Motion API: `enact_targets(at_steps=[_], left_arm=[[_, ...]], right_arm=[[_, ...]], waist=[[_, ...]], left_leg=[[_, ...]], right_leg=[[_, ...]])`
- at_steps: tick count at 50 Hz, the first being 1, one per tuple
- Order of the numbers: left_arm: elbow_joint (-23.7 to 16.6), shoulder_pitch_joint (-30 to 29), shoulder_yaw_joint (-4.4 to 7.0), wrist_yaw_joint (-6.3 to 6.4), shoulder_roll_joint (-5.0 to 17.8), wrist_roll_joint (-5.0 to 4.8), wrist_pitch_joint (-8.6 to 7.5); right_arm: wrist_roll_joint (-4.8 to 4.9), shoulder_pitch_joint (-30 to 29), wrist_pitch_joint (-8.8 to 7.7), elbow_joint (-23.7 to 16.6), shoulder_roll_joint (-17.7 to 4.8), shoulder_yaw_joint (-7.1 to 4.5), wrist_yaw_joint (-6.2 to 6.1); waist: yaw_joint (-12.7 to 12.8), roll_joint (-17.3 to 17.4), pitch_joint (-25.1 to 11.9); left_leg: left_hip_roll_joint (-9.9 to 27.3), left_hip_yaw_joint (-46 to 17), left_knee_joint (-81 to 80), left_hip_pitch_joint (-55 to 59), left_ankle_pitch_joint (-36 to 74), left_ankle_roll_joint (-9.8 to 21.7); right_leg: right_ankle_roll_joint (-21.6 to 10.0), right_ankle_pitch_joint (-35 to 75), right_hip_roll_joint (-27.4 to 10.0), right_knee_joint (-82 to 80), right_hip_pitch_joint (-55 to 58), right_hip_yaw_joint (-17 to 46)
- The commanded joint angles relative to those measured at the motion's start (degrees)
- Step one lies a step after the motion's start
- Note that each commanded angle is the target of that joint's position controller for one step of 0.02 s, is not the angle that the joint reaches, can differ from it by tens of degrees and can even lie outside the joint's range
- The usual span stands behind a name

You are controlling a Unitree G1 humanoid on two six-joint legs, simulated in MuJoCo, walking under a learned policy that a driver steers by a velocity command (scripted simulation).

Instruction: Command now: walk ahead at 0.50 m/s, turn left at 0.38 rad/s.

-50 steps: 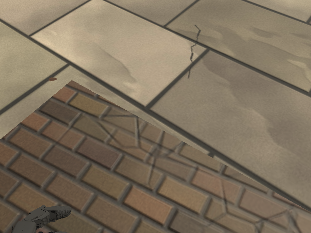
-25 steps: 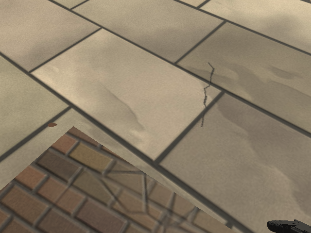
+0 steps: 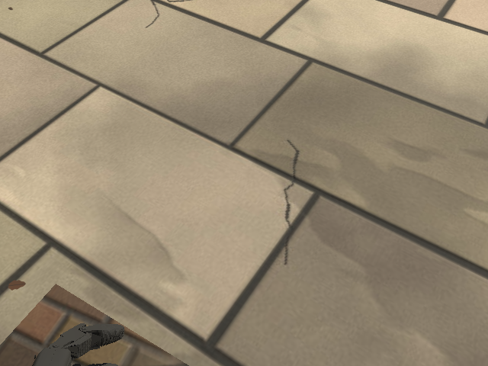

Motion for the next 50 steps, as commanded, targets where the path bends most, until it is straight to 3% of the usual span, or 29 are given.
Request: enact_targets(at_steps=[1,2,3,4,5,6,7,8,11,15,19,22,24,25,26,27,28,29,30,31,32,33,34,37,42,44,47,49,50], left_arm=[[0.09,14.18,4.57,0.86,11.63,0.78,-1.34],[0.87,21.59,5.89,1.37,16.87,1.82,-0.89],[1.75,23.37,5.53,1.08,15.27,1.28,-0.24],[1.45,20.15,4.21,1.08,10.72,0.75,-0.13],[1.28,16.97,3.5,1.22,8.57,0.58,-0.03],[1.59,13.6,2.94,1.11,6.91,0.71,-0.06],[1.84,11.18,2.53,1.05,5.37,0.98,-0.3],[2.17,9.68,2.63,1.07,5.4,1.23,-0.55],[3.63,8.9,3.39,1.28,6.77,1.35,-1.46],[5.38,9.88,4.07,1.88,8.78,1.32,-1.15],[7.07,12.92,4.73,2.27,10.96,0.51,-0.16],[8.33,14.53,5.32,2.2,12.36,-0.51,1.0],[8.41,13.96,5.83,2.35,14.03,-1.11,1.78],[8.31,13.45,6.03,2.45,14.75,-1.44,2.24],[8.09,12.62,5.8,2.54,14.35,-1.69,2.64],[7.46,13.62,4.86,2.73,12.16,-0.38,2.4],[3.92,18.31,2.11,2.13,3.54,2.17,1.08],[3.58,13.5,2.37,1.41,7.37,0.21,-1.11],[1.8,7.91,3.17,0.96,10.46,-2.03,-2.22],[1.67,7.13,2.82,1.2,9.67,-1.5,-2.9],[2.39,7.39,3.05,1.66,9.75,0.08,-3.02],[2.86,8.56,3.44,1.71,10.28,0.71,-2.49],[2.91,9.21,3.58,1.59,10.18,0.9,-1.76],[2.13,7.37,3.0,1.7,7.68,1.62,-0.34],[-0.7,-2.94,1.73,0.92,5.27,0.95,-0.55],[-1.23,-4.59,1.72,0.38,5.79,0.39,-0.93],[-1.64,-5.08,2.17,-0.35,7.39,0.44,-1.61],[-1.28,-2.8,2.64,-0.42,8.41,0.45,-1.99],[-0.16,1.1,3.23,-0.2,9.2,0.66,-2.19]], right_arm=[[-0.68,-2.82,-0.23,-3.93,-6.87,-1.26,-0.39],[-1.18,1.11,-0.88,-6.0,-1.59,0.31,-0.34],[0.09,3.4,-1.62,-6.55,-1.95,0.52,-0.25],[1.16,0.08,-1.66,-6.43,-7.71,-1.12,-0.26],[1.08,-3.81,-1.46,-7.26,-8.35,-1.5,-0.25],[0.59,-5.35,-1.09,-7.54,-7.62,-1.6,-0.28],[0.21,-5.56,-0.44,-7.59,-6.88,-1.91,-0.24],[0.31,-4.8,0.27,-7.63,-5.64,-1.84,-0.07],[0.07,-6.23,1.65,-8.95,-3.55,-1.64,0.0],[-0.13,-11.13,1.46,-10.88,-2.6,-1.23,1.01],[-0.23,-18.97,1.16,-13.82,-1.82,-0.6,2.48],[-0.25,-22.01,1.41,-16.03,-2.81,-0.85,3.22],[-0.46,-20.28,1.7,-16.63,-4.43,-1.7,3.4],[-0.44,-16.08,1.92,-15.93,-5.97,-2.63,3.3],[-0.23,-7.56,2.07,-13.73,-8.45,-4.24,2.88],[0.06,2.53,2.64,-11.04,-13.04,-6.38,1.78],[0.67,0.3,2.21,-11.46,-19.8,-7.14,1.29],[0.07,1.57,1.03,-13.82,-15.47,-5.61,1.76],[-0.48,-0.14,0.04,-13.12,-11.99,-4.55,2.04],[-0.37,-3.03,-0.47,-13.2,-10.66,-4.1,1.98],[-0.53,-7.12,-0.53,-13.81,-8.85,-3.54,1.81],[-1.22,-9.64,-0.59,-14.87,-7.34,-2.92,1.52],[-1.49,-10.57,-0.62,-15.39,-7.19,-2.81,1.33],[-0.92,-9.2,-0.91,-14.82,-8.82,-3.25,0.31],[-0.37,-5.2,-0.31,-13.03,-9.89,-3.69,-0.83],[-0.21,-3.28,-0.29,-11.8,-9.49,-3.58,-0.82],[-0.29,-1.28,-0.07,-10.23,-8.29,-3.24,-0.9],[-0.55,-1.47,0.34,-9.74,-8.55,-3.37,-0.91],[-0.56,-2.15,0.53,-9.83,-8.08,-3.16,-0.84]], waist=[[11.39,4.91,-9.35],[12.03,-6.81,-19.04],[11.43,-17.09,-23.08],[11.79,-9.92,-14.55],[11.05,-6.85,-8.79],[9.4,-4.63,-4.9],[7.79,-5.34,-2.5],[6.53,-6.23,-1.34],[5.45,-3.62,0.29],[6.61,-1.73,1.43],[9.57,-0.52,3.64],[9.81,-0.81,4.54],[7.69,-2.39,2.19],[4.98,-3.0,-0.74],[0.02,-1.92,-5.12],[-4.06,2.87,-10.47],[3.3,19.07,-13.78],[-0.54,11.98,-21.76],[-1.35,8.54,-13.9],[0.9,5.03,-9.18],[3.4,3.0,-6.12],[5.49,3.9,-5.13],[6.43,4.44,-4.68],[6.71,3.38,-2.79],[2.77,5.66,-0.04],[1.8,6.32,0.01],[1.66,7.13,0.33],[3.07,8.83,0.34],[5.29,9.07,-1.16]], left_leg=[[9.21,-6.96,16.08,-10.71,23.91,5.64],[1.59,-0.95,36.8,-29.1,6.09,1.68],[0.07,-3.06,48.84,-40.2,-13.96,0.69],[3.48,-5.13,53.92,-44.45,-10.39,0.81],[5.68,-3.64,53.96,-44.8,-5.49,0.89],[7.33,-2.99,51.85,-42.95,-1.65,0.57],[8.89,-3.31,49.42,-40.77,1.11,0.36],[9.71,-3.09,48.41,-38.03,2.85,0.02],[10.33,-2.85,45.24,-38.38,7.47,-1.08],[9.93,-1.51,32.79,-38.86,18.33,-1.25],[8.9,2.39,22.49,-37.6,22.08,0.12],[7.84,4.27,18.81,-38.07,17.26,2.17],[4.71,7.37,18.05,-32.84,11.34,4.37],[2.25,9.15,17.65,-26.67,9.04,5.77],[-0.71,10.24,14.22,-14.74,11.67,7.72],[2.2,2.45,13.01,3.18,12.93,10.61],[16.99,-30.31,6.98,19.92,3.06,20.91],[21.39,-45.06,-1.71,22.91,-5.07,23.65],[20.16,-37.46,-3.05,18.42,-1.27,20.52],[17.71,-30.47,-2.6,10.66,3.96,18.52],[15.54,-25.03,-2.72,2.96,10.51,16.94],[13.95,-21.58,-3.76,-2.36,15.97,16.34],[13.24,-20.36,-4.9,-5.44,18.81,16.44],[11.3,-15.17,-6.4,-11.08,24.9,16.61],[7.36,-11.61,-5.89,-15.11,16.92,12.4],[8.68,-12.77,-5.03,-13.48,14.67,11.86],[11.37,-15.95,-0.95,-7.28,14.91,11.15],[12.51,-17.46,2.0,-4.53,19.77,10.34],[11.08,-16.72,5.81,-4.17,26.05,9.38]], right_leg=[[-4.57,-2.17,-3.58,-0.14,26.25,2.14],[-10.75,-6.18,-17.38,0.05,47.88,20.13],[-15.47,-18.16,-22.92,-7.46,51.27,37.99],[-13.35,-24.46,-20.85,-9.49,44.53,32.53],[-11.53,-22.55,-18.73,-10.57,37.43,24.52],[-10.74,-17.88,-16.3,-12.64,30.68,18.78],[-10.15,-13.76,-14.44,-14.57,25.92,14.0],[-9.93,-10.98,-13.6,-16.36,22.31,10.48],[-11.15,-2.99,-13.62,-19.35,19.66,3.28],[-10.57,2.33,-12.43,-20.06,21.84,-5.13],[-9.5,2.98,-13.27,-19.78,25.56,-10.04],[-8.2,7.67,-14.94,-16.69,31.4,-11.85],[-6.97,24.62,-15.01,-9.89,33.67,-13.73],[-6.23,33.63,-14.4,-2.78,33.57,-14.83],[-4.58,36.24,-12.35,8.75,30.0,-16.71],[-1.81,22.38,-10.02,25.65,16.85,-16.94],[2.0,-30.14,1.77,45.94,-9.4,-12.96],[1.22,-34.45,3.23,52.57,-15.27,1.33],[-0.19,-28.8,0.6,52.01,-20.06,1.89],[-1.1,-23.76,-1.87,47.31,-18.47,1.75],[-0.85,-20.56,-3.66,42.12,-14.58,1.88],[-0.62,-18.35,-4.82,39.14,-10.26,2.4],[-0.04,-17.29,-4.85,37.12,-7.89,2.28],[2.6,-12.3,-3.65,28.61,-6.67,0.61],[3.82,5.21,0.47,8.05,-1.64,-0.03],[3.32,7.9,0.78,5.0,-0.05,0.32],[1.26,4.41,0.51,1.71,-0.39,1.1],[-0.69,-1.09,0.94,0.6,1.97,-0.06],[-2.16,-2.0,1.99,-1.46,7.21,-1.58]])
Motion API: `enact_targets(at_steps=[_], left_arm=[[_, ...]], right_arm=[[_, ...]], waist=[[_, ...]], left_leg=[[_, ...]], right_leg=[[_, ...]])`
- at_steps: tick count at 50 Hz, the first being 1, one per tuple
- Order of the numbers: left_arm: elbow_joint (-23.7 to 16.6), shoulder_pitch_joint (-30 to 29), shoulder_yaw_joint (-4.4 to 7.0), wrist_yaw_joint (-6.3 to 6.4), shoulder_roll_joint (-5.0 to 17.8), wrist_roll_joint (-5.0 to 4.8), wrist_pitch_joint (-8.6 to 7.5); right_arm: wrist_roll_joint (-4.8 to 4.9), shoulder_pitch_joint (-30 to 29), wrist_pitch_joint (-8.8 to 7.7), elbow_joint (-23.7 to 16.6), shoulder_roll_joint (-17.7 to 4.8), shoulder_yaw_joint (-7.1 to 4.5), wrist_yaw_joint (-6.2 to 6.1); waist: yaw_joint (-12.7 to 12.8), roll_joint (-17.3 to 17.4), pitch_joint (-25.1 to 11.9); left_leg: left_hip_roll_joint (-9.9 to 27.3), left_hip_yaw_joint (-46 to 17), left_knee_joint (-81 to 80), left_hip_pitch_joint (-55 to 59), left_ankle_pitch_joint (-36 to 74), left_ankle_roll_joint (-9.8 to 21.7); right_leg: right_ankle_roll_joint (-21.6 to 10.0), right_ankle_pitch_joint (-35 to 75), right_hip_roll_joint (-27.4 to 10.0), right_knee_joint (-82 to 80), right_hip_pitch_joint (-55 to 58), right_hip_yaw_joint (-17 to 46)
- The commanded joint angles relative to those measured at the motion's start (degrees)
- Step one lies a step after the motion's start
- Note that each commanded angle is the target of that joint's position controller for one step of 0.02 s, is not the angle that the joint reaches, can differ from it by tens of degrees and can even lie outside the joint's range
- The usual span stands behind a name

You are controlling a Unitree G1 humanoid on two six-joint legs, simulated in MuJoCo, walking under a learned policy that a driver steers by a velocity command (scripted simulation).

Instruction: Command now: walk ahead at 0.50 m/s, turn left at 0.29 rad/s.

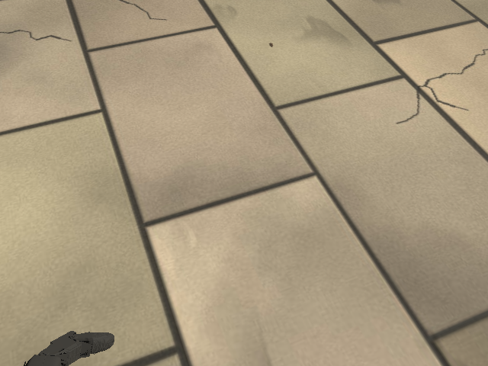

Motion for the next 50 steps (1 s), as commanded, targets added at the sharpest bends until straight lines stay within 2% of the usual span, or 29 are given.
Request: enact_targets(at_steps=[1,2,3,4,5,6,7,8,9,12,15,18,20,23,25,26,27,28,29,30,31,32,33,34,37,40,43,47,50], left_arm=[[-1.45,7.59,3.6,0.44,9.7,0.63,-1.52],[-0.57,16.23,4.48,0.58,13.3,1.23,-1.58],[2.48,21.46,5.42,-0.04,15.71,0.61,-0.71],[2.22,21.04,3.98,-0.31,10.29,-1.18,-0.59],[1.62,17.37,3.19,-0.04,7.85,-1.05,-0.23],[1.02,14.39,2.64,0.07,7.01,-0.16,0.13],[1.13,12.67,2.35,0.23,6.32,0.33,0.28],[1.19,11.94,1.9,0.41,5.33,0.73,0.16],[1.51,12.02,1.73,0.49,4.8,0.58,0.09],[2.88,13.63,2.19,0.9,7.01,-0.37,-0.11],[3.92,15.13,2.55,1.31,8.65,-0.68,0.44],[5.42,18.0,2.51,1.48,9.24,-1.14,0.96],[6.67,20.33,2.47,1.52,9.41,-1.32,1.43],[7.98,21.57,2.71,1.79,10.19,-1.51,2.42],[8.17,20.63,3.07,2.1,11.37,-1.54,3.02],[8.05,19.72,2.95,2.24,11.23,-1.59,3.28],[7.28,19.35,2.22,2.39,9.64,-0.96,3.28],[5.27,23.61,0.37,2.21,4.16,0.17,2.43],[6.08,25.13,-0.2,1.83,3.32,-0.4,1.28],[5.16,20.71,1.37,1.39,8.96,-1.83,0.48],[3.83,15.99,1.45,1.21,9.23,-2.4,0.11],[3.51,13.94,1.43,1.33,8.44,-1.71,0.19],[3.74,14.09,1.74,1.52,7.97,-0.83,0.72],[4.07,15.55,1.56,1.48,6.85,-0.76,1.3],[4.11,14.86,1.27,1.83,4.88,-0.38,2.63],[2.25,8.69,0.96,1.66,4.05,0.09,2.53],[0.74,2.5,0.39,0.99,2.92,-0.2,1.86],[-1.72,-3.94,0.21,-0.07,3.35,-0.76,1.37],[-2.75,-4.62,0.46,-0.89,4.5,-0.73,1.0]], right_arm=[[-0.4,-0.6,-0.17,-2.71,-5.84,-1.15,0.0],[-1.22,1.8,-0.35,-3.68,-3.51,-0.11,-0.13],[0.5,8.73,-1.04,-3.68,-0.94,0.71,-0.11],[1.1,5.46,-1.32,-2.96,-6.21,-0.11,-0.15],[1.1,-1.43,-1.41,-4.18,-8.24,-0.66,-0.05],[0.15,-5.49,-1.54,-5.06,-7.66,-0.49,-0.08],[-0.42,-6.84,-1.83,-5.72,-6.84,-0.53,0.13],[-0.53,-6.34,-1.88,-5.58,-6.01,-0.53,0.39],[-0.36,-5.59,-1.82,-5.24,-5.03,-0.39,0.58],[-0.74,-8.26,-1.6,-6.28,-2.77,0.4,0.66],[-0.8,-13.48,-2.0,-7.43,-1.47,1.12,1.01],[-0.37,-18.78,-2.47,-8.46,-1.05,1.44,1.67],[0.0,-21.83,-2.68,-9.4,-1.25,1.44,2.15],[0.13,-24.15,-2.99,-10.62,-2.33,1.15,2.95],[-0.1,-20.52,-3.13,-9.85,-4.15,0.36,3.05],[-0.39,-14.07,-3.09,-7.91,-5.92,-0.69,2.78],[-0.7,-4.83,-2.94,-5.44,-8.8,-1.97,2.22],[-1.98,2.81,-2.57,-4.55,-14.61,-3.2,1.68],[-0.77,4.57,-2.2,-3.4,-12.54,-2.71,1.91],[-0.39,1.29,-2.13,-3.64,-9.0,-1.41,1.97],[-0.46,-2.45,-2.12,-4.05,-7.41,-0.82,1.88],[-0.89,-5.74,-2.23,-4.04,-6.19,-0.35,2.1],[-1.37,-7.97,-2.58,-4.19,-4.73,0.11,2.28],[-1.57,-9.13,-2.85,-4.07,-4.89,0.04,2.37],[-1.05,-9.01,-3.9,-2.47,-5.61,-0.28,2.33],[-0.92,-6.6,-3.82,-0.59,-6.87,-0.57,1.69],[-0.52,-3.86,-3.47,1.22,-8.06,-0.74,1.17],[-0.02,0.73,-2.53,4.36,-8.8,-0.91,0.9],[0.16,1.5,-1.49,5.86,-9.4,-1.21,0.5]], waist=[[6.96,8.39,-5.83],[9.06,0.65,-14.68],[7.02,-17.56,-19.08],[8.9,-10.05,-13.9],[9.55,-4.75,-6.55],[8.63,-0.39,-2.73],[7.22,-0.78,-0.69],[5.94,-1.98,-0.66],[5.38,-3.17,-1.0],[5.53,-2.6,-0.1],[7.08,-1.69,0.58],[9.04,-1.59,1.57],[9.98,-1.64,2.39],[9.34,-2.15,3.2],[6.36,-2.9,0.88],[2.63,-2.35,-3.1],[-1.44,-0.93,-9.66],[-1.61,10.47,-19.44],[-1.38,18.38,-24.51],[-1.65,12.81,-15.78],[-0.57,9.73,-9.06],[1.22,6.27,-4.39],[3.13,6.13,-2.31],[4.68,7.82,-1.94],[6.02,6.56,-0.59],[4.46,5.07,1.17],[2.21,4.86,2.3],[0.13,4.77,3.75],[1.15,5.64,3.25]], left_leg=[[11.2,-7.06,9.49,-3.85,32.31,5.12],[6.24,-2.7,26.38,-14.36,21.39,2.39],[-0.8,1.9,43.46,-33.52,-8.76,-1.56],[2.27,-1.87,49.47,-40.6,-9.34,-1.51],[4.55,-0.26,49.99,-42.73,-4.17,-1.28],[6.77,2.07,47.86,-41.26,-0.19,-1.17],[8.68,2.81,44.46,-39.93,2.91,-1.33],[10.23,3.23,41.9,-36.93,4.67,-1.43],[10.63,3.98,39.83,-35.3,5.31,-1.71],[11.61,6.12,32.06,-36.43,7.88,-3.09],[11.43,7.47,21.03,-35.47,17.35,-3.74],[9.76,9.08,12.22,-31.87,24.98,-3.84],[9.02,9.35,9.33,-31.19,26.33,-3.47],[8.31,9.12,5.91,-31.26,22.19,-1.61],[6.59,10.52,4.01,-24.65,18.89,0.17],[5.14,12.04,2.34,-15.1,19.6,1.72],[7.9,9.55,3.94,-0.37,20.9,3.98],[22.95,-11.95,4.81,22.61,18.76,11.37],[28.53,-30.95,-3.89,27.36,9.4,16.52],[26.42,-25.95,-5.89,21.03,3.57,13.88],[23.93,-18.14,-7.2,12.94,4.98,11.93],[21.46,-12.83,-9.36,4.97,9.47,10.99],[19.56,-9.29,-11.45,-0.48,13.45,10.23],[18.98,-7.6,-13.14,-4.23,16.13,10.62],[17.66,-1.8,-16.11,-8.12,22.2,11.32],[16.6,2.13,-17.24,-7.43,24.68,10.41],[15.28,5.39,-17.6,-6.98,23.99,8.72],[17.9,4.95,-15.5,0.0,23.85,8.27],[20.17,4.07,-11.43,6.01,29.64,6.99]], right_leg=[[-4.92,-2.29,-2.0,-1.14,17.57,0.27],[-9.94,-2.13,-11.77,1.18,34.52,12.38],[-17.73,-18.39,-21.08,-7.31,48.24,38.16],[-16.3,-31.29,-20.82,-10.76,46.17,41.35],[-14.1,-29.58,-19.0,-11.51,39.19,32.74],[-12.92,-23.09,-16.48,-12.6,32.27,26.25],[-13.31,-17.3,-15.11,-13.69,27.6,22.86],[-12.86,-12.67,-13.3,-14.77,24.81,19.53],[-12.83,-9.72,-12.09,-15.73,23.64,16.97],[-14.2,-2.13,-12.14,-18.23,22.15,12.11],[-13.11,1.12,-10.73,-19.45,22.1,7.16],[-11.86,2.23,-9.68,-19.28,22.05,3.68],[-11.61,2.15,-10.87,-18.61,23.97,3.76],[-10.51,5.25,-13.41,-15.94,29.12,4.45],[-9.25,16.22,-13.51,-10.71,30.89,3.54],[-8.02,24.25,-11.54,-3.23,29.56,1.39],[-6.18,21.63,-8.8,8.49,22.87,-0.71],[-2.43,-0.65,-1.84,30.6,2.31,-3.98],[-1.39,-33.26,3.14,42.44,-9.16,1.18],[-2.13,-31.91,-0.63,46.74,-15.07,3.63],[-2.63,-26.78,-3.3,45.37,-15.84,1.97],[-2.32,-22.56,-5.19,41.79,-14.12,0.88],[-2.03,-19.36,-6.82,38.63,-11.09,1.22],[-1.43,-17.71,-7.41,37.3,-7.87,1.31],[0.1,-13.33,-7.78,32.13,-7.41,0.63],[0.89,-3.29,-7.62,21.35,-9.57,0.35],[0.5,5.06,-5.69,10.74,-6.77,-1.28],[-0.69,4.94,-4.25,4.32,-7.84,-1.37],[-2.78,-1.36,-3.35,1.45,-7.22,-1.5]])
Over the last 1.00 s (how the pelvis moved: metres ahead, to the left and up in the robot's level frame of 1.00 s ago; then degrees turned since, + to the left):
0.52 0.13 0.00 33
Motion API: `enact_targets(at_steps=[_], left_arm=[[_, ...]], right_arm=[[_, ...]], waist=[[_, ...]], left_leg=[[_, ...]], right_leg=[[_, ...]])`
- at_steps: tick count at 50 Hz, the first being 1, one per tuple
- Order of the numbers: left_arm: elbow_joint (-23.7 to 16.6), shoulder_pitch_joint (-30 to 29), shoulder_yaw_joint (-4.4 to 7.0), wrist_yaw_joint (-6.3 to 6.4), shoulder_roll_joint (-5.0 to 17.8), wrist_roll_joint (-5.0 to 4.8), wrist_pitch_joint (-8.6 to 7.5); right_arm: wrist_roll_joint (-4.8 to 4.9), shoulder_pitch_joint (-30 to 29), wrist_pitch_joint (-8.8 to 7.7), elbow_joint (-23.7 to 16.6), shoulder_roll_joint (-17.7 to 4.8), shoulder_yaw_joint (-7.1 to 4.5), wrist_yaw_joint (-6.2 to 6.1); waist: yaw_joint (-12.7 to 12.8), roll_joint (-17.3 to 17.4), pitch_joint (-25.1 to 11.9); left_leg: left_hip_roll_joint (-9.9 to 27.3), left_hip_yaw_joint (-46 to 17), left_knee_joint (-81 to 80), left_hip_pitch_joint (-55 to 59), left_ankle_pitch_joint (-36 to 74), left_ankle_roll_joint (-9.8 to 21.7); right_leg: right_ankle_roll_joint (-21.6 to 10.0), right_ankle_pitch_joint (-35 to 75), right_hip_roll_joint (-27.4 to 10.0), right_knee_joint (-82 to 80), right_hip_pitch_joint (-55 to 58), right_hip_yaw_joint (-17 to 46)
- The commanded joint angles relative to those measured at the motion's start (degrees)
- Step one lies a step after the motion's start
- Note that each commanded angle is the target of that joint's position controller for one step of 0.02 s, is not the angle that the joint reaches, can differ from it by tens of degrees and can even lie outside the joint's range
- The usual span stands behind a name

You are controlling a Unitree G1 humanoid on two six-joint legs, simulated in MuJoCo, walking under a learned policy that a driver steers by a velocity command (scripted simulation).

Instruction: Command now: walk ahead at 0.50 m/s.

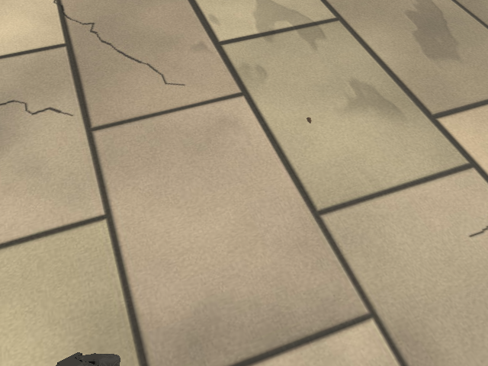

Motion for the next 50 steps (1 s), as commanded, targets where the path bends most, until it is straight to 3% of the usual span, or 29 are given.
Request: enact_targets(at_steps=[1,2,3,4,5,6,7,8,9,11,12,13,15,17,20,23,26,27,28,29,30,31,32,34,35,36,40,45,50], left_arm=[[-4.77,-3.65,1.6,-0.6,6.24,-0.07,-1.26],[-3.73,0.48,2.28,-0.47,7.46,0.05,-1.36],[-1.13,8.88,3.67,-0.01,9.96,0.21,-1.35],[0.97,19.38,4.89,0.59,14.01,0.77,-1.17],[2.42,22.82,5.88,0.51,17.96,0.25,-0.68],[2.22,23.13,4.37,0.56,12.06,-0.44,-0.51],[1.45,18.5,3.61,0.79,10.22,-0.18,-0.59],[0.77,14.29,3.12,0.81,8.86,0.33,-0.57],[0.45,11.66,2.9,0.79,8.06,0.77,-0.72],[0.45,9.97,2.47,0.63,6.31,1.21,-1.25],[0.87,9.92,2.37,0.55,5.61,1.1,-1.49],[1.35,10.01,2.82,0.72,7.8,0.87,-1.73],[2.33,11.94,3.13,1.15,8.48,0.36,-1.75],[2.99,13.46,3.45,1.74,9.32,0.11,-1.28],[4.22,16.61,3.84,2.4,10.56,-0.44,-0.71],[5.48,19.58,3.99,2.75,10.59,-0.99,0.01],[5.61,19.32,4.55,3.27,11.34,-1.0,0.78],[5.49,18.75,4.6,3.34,11.2,-0.92,1.07],[5.23,18.72,4.1,3.31,9.74,-0.64,1.2],[3.81,18.36,2.83,3.12,6.18,0.26,1.19],[2.14,25.64,1.17,2.99,0.26,-0.16,0.3],[2.47,24.71,2.06,3.05,4.77,-1.51,-0.16],[1.53,19.81,3.44,3.16,9.45,-2.21,-0.14],[0.9,15.83,3.94,3.49,8.72,-1.19,0.58],[0.55,16.77,4.1,3.27,7.46,-1.14,1.13],[0.46,17.03,4.02,3.05,6.39,-1.21,1.73],[-2.11,13.36,3.8,2.65,4.3,-0.9,3.21],[-4.88,5.73,3.09,0.91,3.23,-0.69,2.7],[-8.74,-1.46,2.86,-0.56,3.65,-0.67,2.86]], right_arm=[[0.21,0.71,0.47,-1.17,-10.39,-2.56,-0.66],[0.22,-0.33,0.8,-1.19,-10.82,-2.61,-0.79],[-0.02,-0.71,1.1,-1.33,-9.87,-2.15,-0.92],[-1.14,-0.45,1.03,-2.82,-7.64,-1.0,-1.16],[-1.16,7.54,-0.25,-3.09,-0.05,1.21,-0.31],[0.02,3.48,-1.42,-2.31,-5.78,-0.04,-0.07],[1.52,-2.48,-2.2,-4.38,-9.0,-1.03,0.17],[1.19,-6.55,-2.32,-5.16,-8.47,-0.92,-0.16],[0.44,-6.96,-2.24,-5.53,-7.73,-1.03,-0.32],[-0.13,-4.51,-1.28,-4.63,-6.11,-1.08,-0.32],[-0.26,-4.64,-0.52,-4.16,-4.94,-0.99,-0.58],[-0.18,-4.49,-0.09,-4.6,-3.94,-0.71,-0.6],[-1.13,-9.48,-0.07,-6.39,-4.27,-0.61,-0.75],[-1.23,-13.88,-0.56,-7.5,-3.51,-0.36,-0.54],[-0.81,-20.01,-1.35,-8.69,-2.61,0.08,0.2],[-0.21,-24.46,-1.98,-10.01,-3.42,0.04,0.96],[-0.08,-23.1,-2.7,-9.88,-6.07,-0.77,1.27],[-0.08,-20.1,-2.89,-9.05,-6.94,-1.23,1.14],[-0.33,-13.7,-3.02,-7.16,-8.93,-2.33,0.73],[-1.38,-4.75,-3.17,-5.92,-12.18,-3.37,0.23],[-1.52,-0.23,-2.26,-4.63,-17.17,-4.69,0.12],[-1.15,0.12,-2.01,-4.63,-12.54,-3.58,0.36],[-0.95,-3.63,-2.18,-5.37,-8.56,-2.4,0.35],[-1.22,-10.07,-2.23,-5.41,-4.57,-1.18,0.49],[-1.69,-11.62,-2.41,-5.1,-4.43,-1.1,0.39],[-1.68,-12.41,-2.62,-4.82,-4.04,-1.18,0.39],[-1.62,-11.83,-3.24,-3.07,-6.29,-2.17,-0.09],[-1.3,-10.34,-2.42,-1.8,-8.64,-2.83,-0.74],[0.02,-6.47,-0.71,0.04,-10.81,-3.62,-0.81]], waist=[[2.53,6.62,1.63],[5.15,7.26,-0.99],[9.08,6.44,-6.48],[12.74,1.35,-15.24],[9.11,-13.66,-22.65],[11.98,-8.4,-21.81],[11.44,-5.77,-12.53],[9.85,-0.65,-6.9],[7.91,-1.4,-4.0],[5.09,-2.68,-3.32],[4.67,-0.9,-2.87],[3.8,-3.0,-2.18],[4.98,-1.08,0.43],[6.0,-0.27,1.24],[7.98,-0.15,1.55],[9.01,-0.99,2.05],[6.89,-2.54,1.26],[5.0,-2.94,0.06],[2.07,-2.2,-3.72],[-1.72,2.27,-11.78],[0.76,18.28,-20.02],[-0.34,18.21,-19.72],[-0.63,12.69,-11.42],[1.81,8.22,-3.47],[3.73,11.01,-2.42],[4.28,10.74,-1.54],[4.71,6.83,0.7],[2.36,5.26,2.51],[0.65,4.93,4.76]], left_leg=[[18.09,-7.89,2.14,2.22,29.6,7.96],[17.02,-6.77,7.08,2.13,39.02,7.05],[14.11,-4.52,16.78,-0.73,44.04,5.52],[10.8,-2.1,33.57,-12.02,30.86,3.47],[0.08,-1.83,53.89,-36.39,-8.27,-0.75],[1.56,-9.39,60.4,-43.21,-16.09,-0.12],[4.6,-8.57,61.18,-47.03,-11.52,0.71],[7.57,-6.58,58.3,-45.32,-6.38,1.02],[9.11,-6.18,55.31,-43.49,-2.93,0.46],[10.96,-6.64,51.61,-37.25,0.05,-0.24],[11.16,-6.07,50.75,-36.43,1.1,-0.15],[11.52,-5.86,48.43,-36.97,2.03,-1.04],[11.83,-5.58,41.48,-39.36,6.6,-2.63],[10.72,-5.05,32.96,-39.38,13.36,-3.19],[7.91,-3.91,22.45,-34.93,21.07,-3.88],[6.6,-4.84,17.57,-33.0,21.96,-3.7],[6.22,-5.87,14.29,-28.54,17.16,-2.21],[5.87,-5.12,13.13,-24.0,15.27,-1.34],[5.71,-4.4,12.02,-14.62,13.83,0.21],[13.6,-11.43,13.9,0.21,12.13,3.48],[27.24,-33.71,10.21,20.05,2.66,11.45],[27.89,-43.14,4.53,18.17,-9.93,12.58],[25.5,-34.82,3.21,11.19,-11.21,9.81],[20.48,-21.46,0.55,-1.28,0.63,7.05],[19.83,-17.69,-0.85,-5.08,4.23,7.04],[18.96,-14.65,-2.4,-7.6,6.7,7.13],[19.62,-6.56,-5.5,-8.97,14.85,8.91],[18.23,3.11,-6.25,-7.02,19.1,7.72],[20.4,7.23,-3.17,0.94,24.22,6.19]], right_leg=[[-2.21,-5.57,1.21,-2.31,1.24,-0.86],[-3.38,-6.52,3.02,-3.45,7.92,-2.67],[-5.16,-5.02,3.89,-3.88,20.21,-3.57],[-8.85,-1.79,-5.36,-1.08,38.11,6.56],[-18.52,-14.14,-18.04,-5.92,58.65,33.3],[-17.32,-23.93,-17.53,-11.94,57.65,39.31],[-14.58,-23.81,-15.66,-13.62,50.1,31.11],[-12.47,-18.4,-12.94,-15.21,41.29,24.36],[-13.09,-12.98,-12.08,-16.75,34.73,20.91],[-12.84,-6.83,-9.54,-19.57,28.3,15.69],[-12.1,-6.51,-7.92,-21.1,26.62,13.39],[-13.54,-4.55,-9.51,-22.18,24.83,12.52],[-14.06,-1.66,-8.61,-23.69,23.85,10.67],[-12.66,-1.88,-6.78,-23.86,24.09,8.52],[-11.13,-2.44,-5.31,-22.9,23.64,6.56],[-10.64,-4.88,-6.81,-20.33,26.25,8.97],[-9.04,-5.59,-8.74,-15.9,29.29,12.56],[-8.25,-3.62,-8.23,-12.89,28.96,12.71],[-6.79,0.1,-5.31,-5.99,27.26,11.2],[-4.82,-6.76,-1.18,9.46,19.69,8.37],[-0.92,-31.13,7.29,29.5,-1.05,1.3],[-0.79,-36.48,4.84,39.07,-8.28,6.15],[-1.3,-31.8,2.27,41.49,-10.91,6.74],[-0.98,-23.85,-1.4,38.12,-7.78,5.35],[-0.68,-21.27,-2.94,36.5,-5.02,5.57],[-0.4,-20.14,-3.65,35.52,-3.05,5.15],[0.67,-14.04,-4.41,29.44,-5.78,4.82],[0.28,-2.01,-3.35,14.53,-4.05,1.06],[-2.06,-5.36,-1.76,6.83,-4.42,-2.68]])
Over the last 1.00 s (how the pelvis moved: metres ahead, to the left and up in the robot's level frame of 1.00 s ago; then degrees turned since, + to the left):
0.54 0.03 0.01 2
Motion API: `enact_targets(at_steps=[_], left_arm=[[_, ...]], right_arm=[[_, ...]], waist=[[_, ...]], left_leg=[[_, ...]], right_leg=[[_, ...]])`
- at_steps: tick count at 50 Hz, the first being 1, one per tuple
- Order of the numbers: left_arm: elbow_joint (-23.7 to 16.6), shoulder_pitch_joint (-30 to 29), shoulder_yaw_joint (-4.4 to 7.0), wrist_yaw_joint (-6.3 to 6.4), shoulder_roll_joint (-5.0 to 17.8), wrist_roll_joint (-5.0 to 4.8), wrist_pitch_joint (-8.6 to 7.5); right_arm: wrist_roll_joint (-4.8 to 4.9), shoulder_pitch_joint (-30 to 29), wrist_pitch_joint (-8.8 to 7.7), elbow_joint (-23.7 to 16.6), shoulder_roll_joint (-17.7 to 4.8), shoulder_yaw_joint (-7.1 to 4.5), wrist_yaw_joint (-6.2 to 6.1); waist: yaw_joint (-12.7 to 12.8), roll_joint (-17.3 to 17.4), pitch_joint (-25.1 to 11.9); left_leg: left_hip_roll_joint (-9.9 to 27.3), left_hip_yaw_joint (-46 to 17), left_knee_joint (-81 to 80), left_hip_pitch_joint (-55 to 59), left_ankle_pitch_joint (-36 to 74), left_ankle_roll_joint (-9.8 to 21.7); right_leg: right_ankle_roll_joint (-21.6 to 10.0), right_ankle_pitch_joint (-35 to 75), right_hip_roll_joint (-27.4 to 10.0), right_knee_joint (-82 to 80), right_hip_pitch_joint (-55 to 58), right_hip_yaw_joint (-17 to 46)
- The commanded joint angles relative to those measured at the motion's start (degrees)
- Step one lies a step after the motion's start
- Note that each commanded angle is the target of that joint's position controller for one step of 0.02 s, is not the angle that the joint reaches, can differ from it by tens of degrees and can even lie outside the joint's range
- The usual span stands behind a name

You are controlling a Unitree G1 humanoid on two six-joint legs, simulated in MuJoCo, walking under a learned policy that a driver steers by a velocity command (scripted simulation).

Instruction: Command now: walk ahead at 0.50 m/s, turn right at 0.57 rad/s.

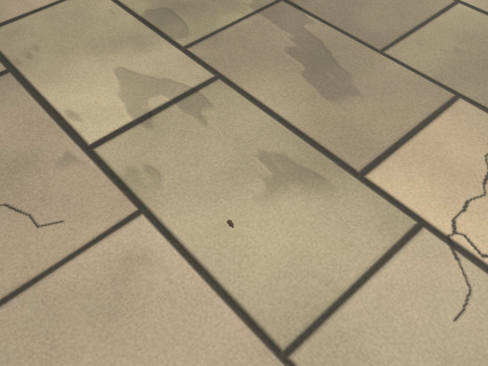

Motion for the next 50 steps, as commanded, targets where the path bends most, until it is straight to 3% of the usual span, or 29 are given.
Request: enact_targets(at_steps=[1,3,4,5,6,7,8,9,10,11,12,15,19,25,27,28,29,30,31,32,34,36,38,41,43,44,45,47,50], left_arm=[[-6.18,-5.46,0.6,-0.94,3.36,0.05,-0.57],[-6.06,-1.4,1.8,-0.98,5.57,0.2,-0.21],[-4.38,5.59,3.1,-0.78,7.54,0.03,-0.04],[-1.37,15.89,5.19,0.08,11.18,-0.15,0.34],[-0.65,19.0,6.58,1.42,17.53,-0.33,0.82],[-3.82,15.88,5.89,0.93,19.11,0.62,-0.37],[-4.27,14.43,4.3,0.22,13.89,0.9,-1.33],[-4.17,12.03,3.68,0.17,11.96,0.87,-2.07],[-4.32,8.74,3.38,0.33,10.53,0.38,-2.26],[-4.86,5.97,2.72,0.66,8.49,0.39,-2.01],[-5.6,5.08,2.81,1.02,9.36,1.46,-1.92],[-5.47,4.72,3.27,1.99,10.56,1.38,-1.69],[-4.87,6.09,3.27,3.64,10.73,0.32,0.01],[-3.0,7.41,2.12,3.93,8.94,1.22,0.9],[-2.75,6.17,1.53,3.92,8.03,0.98,0.85],[-2.51,5.98,1.11,3.94,7.21,0.89,0.72],[-2.69,7.85,0.39,3.92,5.09,1.95,0.27],[-1.74,14.98,0.11,3.94,3.97,2.25,-0.11],[-1.31,14.25,0.18,4.19,5.61,2.29,0.44],[-1.85,11.36,0.85,4.3,8.42,1.73,1.23],[-1.53,8.4,1.64,4.64,9.15,1.09,3.01],[-0.34,9.07,1.27,4.51,6.92,0.88,4.03],[1.13,9.27,0.37,4.31,3.96,0.97,3.78],[3.37,10.14,0.49,3.95,3.48,1.14,3.24],[2.95,8.39,0.69,3.89,5.67,2.23,3.15],[2.24,7.35,1.03,4.11,8.25,2.29,3.15],[3.87,7.15,1.15,3.78,7.99,2.12,2.9],[4.14,5.83,0.15,3.47,4.61,2.65,1.71],[5.64,7.15,0.09,3.63,5.25,2.18,0.16]], right_arm=[[0.99,-1.37,0.45,-2.64,-11.12,-2.56,-0.27],[1.63,-2.18,1.22,-2.91,-12.84,-3.09,-0.49],[1.91,-3.09,1.72,-3.17,-13.15,-3.15,-0.57],[1.51,-2.94,1.76,-3.47,-11.81,-2.56,-0.75],[-1.31,-0.73,1.23,-5.71,-5.56,-0.69,-0.57],[-1.04,0.57,-0.79,-8.02,-3.51,0.66,0.01],[1.23,-6.1,-2.02,-8.84,-8.78,-0.59,0.53],[1.84,-7.9,-2.59,-9.65,-8.59,-0.47,0.51],[0.54,-7.28,-2.54,-8.49,-8.09,-0.55,-0.14],[-0.74,-7.44,-1.8,-8.04,-8.47,-0.93,-0.68],[-0.62,-5.98,-0.85,-8.25,-8.75,-1.1,-0.7],[-1.03,-5.18,0.78,-8.47,-6.56,-0.78,-0.98],[-0.94,-10.26,1.45,-10.21,-4.78,0.12,-0.68],[-0.64,-15.05,1.18,-11.49,-6.21,0.06,0.63],[-0.96,-13.24,0.52,-11.21,-6.8,-0.3,0.86],[-1.37,-11.94,0.01,-10.96,-6.69,-0.29,0.89],[-2.46,-11.33,-0.41,-11.45,-9.14,-0.54,0.56],[-3.41,-12.0,0.08,-11.72,-11.13,-0.65,0.21],[-2.7,-10.13,0.73,-10.56,-5.21,0.7,0.14],[-1.78,-9.06,0.99,-10.14,-3.71,1.51,0.58],[-1.12,-9.8,1.57,-9.63,-6.59,0.86,0.82],[-1.02,-14.12,2.14,-9.9,-6.7,0.93,0.74],[-1.09,-15.69,3.06,-9.48,-5.89,0.97,0.76],[-0.48,-14.32,3.7,-8.07,-5.59,1.15,0.53],[-0.56,-11.76,3.3,-6.82,-4.36,1.77,0.7],[-1.35,-11.0,2.9,-6.66,-4.42,1.83,1.06],[-1.42,-11.39,2.8,-6.52,-3.0,1.96,1.07],[-1.24,-13.45,2.92,-5.86,-3.67,1.79,0.64],[-0.95,-11.73,3.36,-3.98,-3.85,1.63,-0.1]], waist=[[1.38,4.95,3.05],[4.72,6.97,-0.77],[9.0,6.62,-4.51],[13.89,4.5,-9.73],[11.4,-8.98,-12.93],[8.16,-12.9,-22.4],[11.17,-3.94,-19.66],[9.62,-2.66,-12.92],[7.07,2.07,-9.19],[5.4,2.88,-6.87],[3.76,-0.76,-6.96],[2.51,0.04,-7.63],[4.32,-2.25,-9.45],[6.97,-4.56,-7.39],[5.48,-5.14,-6.61],[4.17,-4.43,-6.35],[5.07,0.32,-8.94],[9.09,9.85,-11.85],[7.14,14.24,-13.82],[5.26,12.83,-12.57],[4.71,9.38,-9.98],[6.55,9.09,-7.13],[6.36,11.37,-6.38],[6.47,11.12,-7.93],[5.53,8.17,-7.36],[3.76,3.73,-6.18],[2.83,-2.61,-4.72],[3.65,-1.78,-2.54],[3.7,-1.06,-2.07]], left_leg=[[17.36,-3.79,-0.75,1.16,29.58,8.23],[17.1,-1.88,8.46,2.5,49.07,7.08],[15.75,-0.41,18.29,0.79,54.65,6.02],[13.42,0.58,32.26,-7.63,48.92,3.79],[7.12,0.58,52.85,-28.63,9.44,0.07],[-2.92,-12.54,67.0,-42.74,-20.91,-1.91],[0.54,-18.64,68.81,-47.15,-17.5,-1.09],[2.57,-17.75,65.49,-47.57,-12.91,-0.15],[5.08,-17.81,60.75,-44.88,-9.12,-0.32],[6.39,-17.43,57.28,-41.43,-6.35,-0.3],[6.33,-17.94,56.85,-37.25,-5.72,-1.04],[4.39,-16.76,48.63,-34.44,-1.85,-3.25],[1.88,-17.06,35.09,-33.71,8.56,-4.39],[0.85,-17.66,23.39,-29.7,10.46,-2.79],[0.65,-17.11,17.19,-26.16,11.17,-0.6],[1.29,-17.14,10.84,-21.38,19.53,1.04],[7.87,-23.09,10.61,-13.75,37.82,3.57],[16.48,-31.73,13.25,-5.31,53.62,11.68],[21.33,-38.47,11.57,-5.55,51.24,17.62],[21.12,-40.0,9.89,-5.58,44.11,18.4],[18.69,-37.51,7.97,-7.87,29.6,15.9],[14.85,-31.69,5.81,-14.46,20.03,12.62],[10.83,-26.26,5.32,-17.53,17.03,10.76],[9.31,-24.18,6.96,-17.36,10.55,9.9],[7.81,-23.43,7.12,-20.89,1.24,5.5],[5.26,-20.97,8.79,-22.37,-2.86,3.3],[1.97,-16.41,9.72,-18.19,-1.56,1.11],[2.0,-16.01,12.88,-13.94,4.09,0.57],[2.33,-16.39,13.56,-14.06,9.69,1.45]], right_leg=[[-2.13,-3.89,1.37,-3.11,-0.32,-2.65],[-4.51,-9.66,5.31,-3.28,7.64,-6.01],[-6.25,-9.26,8.04,-5.54,16.79,-7.48],[-8.55,-6.54,9.56,-8.33,32.92,-5.62],[-14.23,-2.69,-3.62,-9.99,49.45,16.35],[-24.62,-3.79,-14.72,-19.48,58.48,46.56],[-21.24,3.36,-13.49,-21.18,56.13,39.9],[-18.96,12.18,-11.11,-19.89,48.77,29.89],[-16.24,17.19,-7.93,-19.34,41.0,23.14],[-14.21,20.92,-5.78,-20.54,34.96,18.76],[-15.48,26.97,-6.11,-20.97,29.53,18.05],[-14.77,31.42,-2.93,-21.12,24.21,13.26],[-11.76,26.68,-0.81,-19.22,24.91,12.26],[-10.12,17.24,-2.69,-15.55,27.23,16.84],[-8.87,13.93,-2.42,-12.29,27.96,18.98],[-7.0,10.94,-0.46,-10.19,27.01,18.83],[-4.22,4.26,3.34,-5.38,24.52,16.69],[-0.78,-16.21,9.2,1.28,17.47,11.77],[2.32,-32.22,9.27,5.48,15.86,9.74],[3.72,-36.39,8.25,10.27,13.41,9.47],[5.54,-34.71,7.18,17.68,10.17,8.84],[6.22,-31.0,5.36,12.8,13.88,7.58],[6.3,-26.2,5.62,2.98,19.39,4.05],[4.82,-12.15,6.55,-12.22,26.93,1.32],[2.29,-5.73,3.42,-16.27,31.48,4.81],[0.24,-4.73,-0.05,-15.7,30.33,7.88],[-1.43,-16.7,0.97,-16.37,22.62,7.75],[-0.27,-20.64,1.87,-19.24,17.71,7.62],[1.17,-12.26,2.72,-17.62,19.77,6.53]])
Over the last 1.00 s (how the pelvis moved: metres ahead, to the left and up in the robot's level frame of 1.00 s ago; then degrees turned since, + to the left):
0.53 -0.02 0.00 -21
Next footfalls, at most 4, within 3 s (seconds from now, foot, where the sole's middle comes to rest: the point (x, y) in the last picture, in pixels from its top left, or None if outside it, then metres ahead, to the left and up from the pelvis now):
0.10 right None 0.22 -0.13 -0.78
0.58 left None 0.41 0.04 -0.77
0.86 right None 0.26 -0.19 -0.77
2.14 right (343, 283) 0.68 -0.32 -0.77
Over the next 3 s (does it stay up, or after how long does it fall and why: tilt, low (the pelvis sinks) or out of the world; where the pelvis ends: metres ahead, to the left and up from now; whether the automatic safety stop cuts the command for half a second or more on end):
stays up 1.02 -0.24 0.01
